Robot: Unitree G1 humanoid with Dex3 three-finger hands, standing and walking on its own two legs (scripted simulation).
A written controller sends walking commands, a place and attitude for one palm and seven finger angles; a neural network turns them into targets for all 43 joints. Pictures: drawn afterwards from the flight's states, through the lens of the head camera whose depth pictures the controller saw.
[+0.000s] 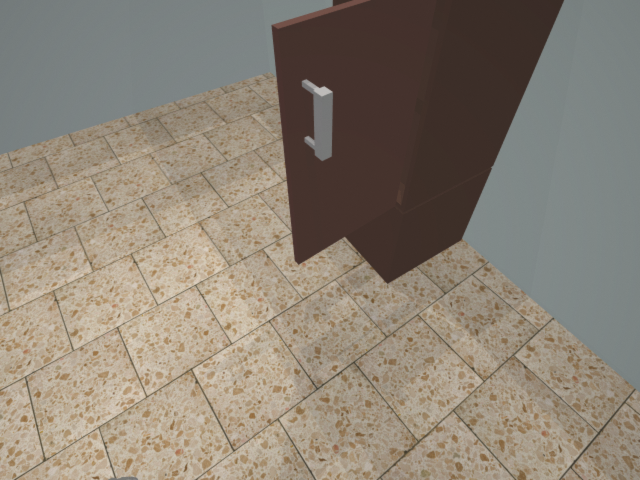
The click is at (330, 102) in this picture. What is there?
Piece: cupboard door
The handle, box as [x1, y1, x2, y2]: [302, 79, 332, 160]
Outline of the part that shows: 306,79 302,81 302,86 313,94 314,139 313,140 308,136 304,139 305,142 315,150 315,155 321,160 323,160 331,156 332,92 324,86 319,88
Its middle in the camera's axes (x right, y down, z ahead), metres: -0.01 -0.21 +0.69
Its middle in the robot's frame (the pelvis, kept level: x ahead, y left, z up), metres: +0.67 +0.04 +0.08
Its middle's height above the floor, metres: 0.86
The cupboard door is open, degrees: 94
